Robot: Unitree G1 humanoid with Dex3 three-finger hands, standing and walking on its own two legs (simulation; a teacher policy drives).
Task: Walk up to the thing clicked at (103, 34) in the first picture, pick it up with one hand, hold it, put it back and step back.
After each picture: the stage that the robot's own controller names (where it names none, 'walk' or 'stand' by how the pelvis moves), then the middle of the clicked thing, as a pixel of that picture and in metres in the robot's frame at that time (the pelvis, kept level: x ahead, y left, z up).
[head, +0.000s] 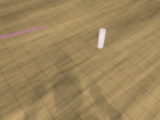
stand; (101, 38) +1.44 -0.26 -0.65
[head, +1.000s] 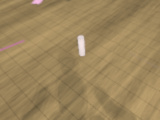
walk; (81, 46) +1.32 +0.09 -0.62
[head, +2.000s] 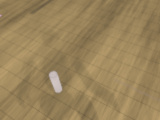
walk; (56, 82) +0.78 +0.29 -0.65
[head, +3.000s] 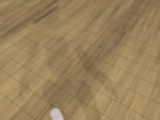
walk; (58, 119) +0.44 +0.23 -0.65
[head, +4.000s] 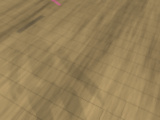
walk; out of the picture +0.37 +0.22 -0.65
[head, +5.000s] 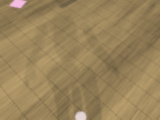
stand; out of the picture +0.35 +0.02 -0.62
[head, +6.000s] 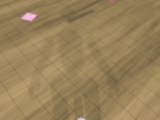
stand; out of the picture +0.39 +0.00 -0.65
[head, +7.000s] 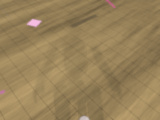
stand; out of the picture +0.43 +0.00 -0.66
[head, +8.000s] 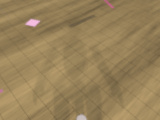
stand; out of the picture +0.44 +0.01 -0.66
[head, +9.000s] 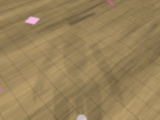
stand; out of the picture +0.43 +0.01 -0.66
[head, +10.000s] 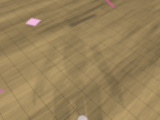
stand; out of the picture +0.43 +0.00 -0.66
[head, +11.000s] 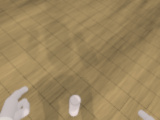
go down; (74, 106) +0.45 -0.02 -0.57
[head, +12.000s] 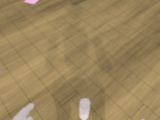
go down; (84, 109) +0.46 -0.02 -0.57
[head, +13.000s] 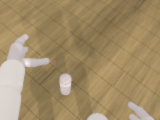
go down; (65, 85) +0.48 -0.01 -0.51
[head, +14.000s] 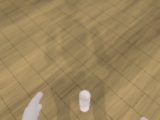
go down; (84, 101) +0.46 -0.01 -0.55
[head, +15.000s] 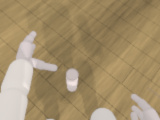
go down; (72, 81) +0.49 -0.02 -0.47
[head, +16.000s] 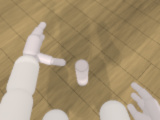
go down; (82, 74) +0.51 -0.03 -0.39
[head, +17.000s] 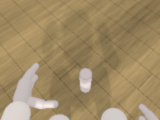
go down; (85, 81) +0.49 -0.03 -0.43
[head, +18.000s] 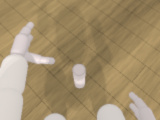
go down; (79, 77) +0.50 -0.02 -0.43
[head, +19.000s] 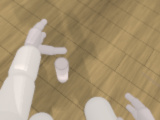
go down; (62, 71) +0.51 -0.02 -0.41
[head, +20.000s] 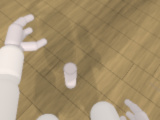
go down; (70, 76) +0.51 -0.02 -0.41
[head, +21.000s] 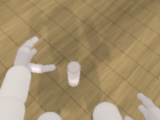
go down; (73, 75) +0.51 -0.02 -0.41
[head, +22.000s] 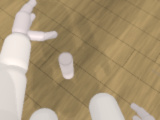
go down; (67, 67) +0.51 -0.02 -0.37
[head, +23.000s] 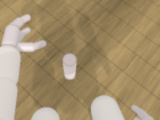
go down; (69, 68) +0.51 -0.02 -0.38
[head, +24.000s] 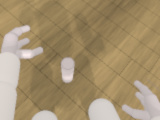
go down; (67, 71) +0.51 -0.02 -0.41
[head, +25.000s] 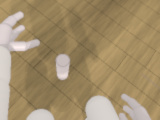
go down; (62, 68) +0.51 -0.02 -0.39
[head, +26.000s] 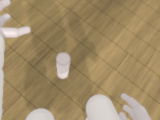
go down; (62, 67) +0.51 -0.02 -0.38
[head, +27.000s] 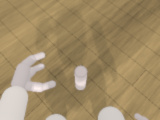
go down; (80, 79) +0.50 -0.02 -0.43
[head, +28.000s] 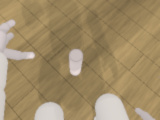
go down; (75, 63) +0.52 -0.03 -0.38
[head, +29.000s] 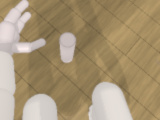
go down; (67, 49) +0.53 -0.02 -0.32
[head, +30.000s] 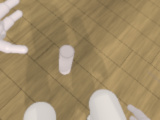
go down; (65, 61) +0.53 -0.02 -0.33
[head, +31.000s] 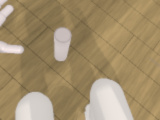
go down; (61, 46) +0.54 -0.01 -0.27
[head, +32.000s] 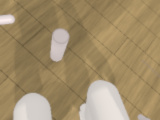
go down; (58, 47) +0.54 -0.01 -0.29
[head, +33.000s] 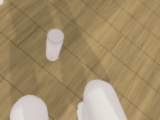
go down; (53, 47) +0.54 -0.01 -0.30
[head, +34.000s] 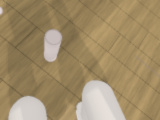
go down; (51, 47) +0.54 +0.00 -0.31
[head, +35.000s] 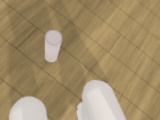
go down; (52, 48) +0.54 +0.00 -0.31
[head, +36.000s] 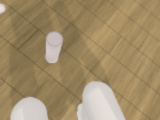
go down; (53, 49) +0.54 -0.01 -0.31
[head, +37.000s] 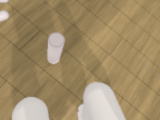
go down; (54, 50) +0.54 -0.01 -0.32
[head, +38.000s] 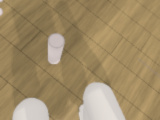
go down; (55, 51) +0.53 -0.01 -0.32
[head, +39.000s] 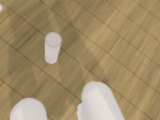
go down; (52, 50) +0.54 -0.01 -0.32
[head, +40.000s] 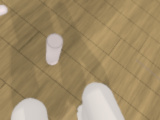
go down; (53, 51) +0.54 -0.01 -0.32
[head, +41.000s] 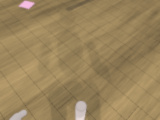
stand; (80, 112) +0.46 -0.03 -0.58
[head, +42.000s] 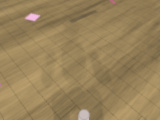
stand; out of the picture +0.45 -0.03 -0.59
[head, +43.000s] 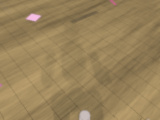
stand; out of the picture +0.45 -0.04 -0.59
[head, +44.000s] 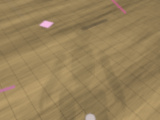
stand; out of the picture +0.47 -0.04 -0.65
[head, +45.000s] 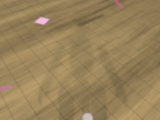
stand; out of the picture +0.45 -0.02 -0.66
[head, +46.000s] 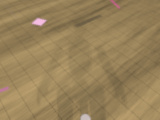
walk; out of the picture +0.45 -0.01 -0.66
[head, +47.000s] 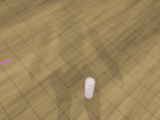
walk; (89, 88) +0.59 -0.04 -0.64
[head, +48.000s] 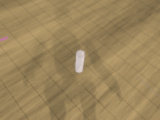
walk; (79, 62) +0.85 -0.02 -0.63
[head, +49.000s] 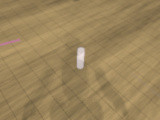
stand; (80, 58) +1.08 -0.01 -0.64
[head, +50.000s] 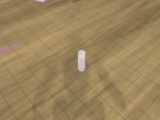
stand; (81, 61) +1.05 -0.01 -0.66
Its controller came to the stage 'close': no
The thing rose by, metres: 0.00
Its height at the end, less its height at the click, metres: +0.00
